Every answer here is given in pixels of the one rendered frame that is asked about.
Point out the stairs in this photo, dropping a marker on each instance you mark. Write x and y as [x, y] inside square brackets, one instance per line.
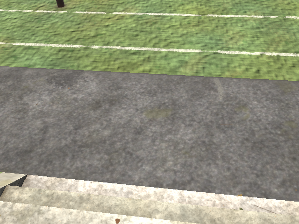
[55, 200]

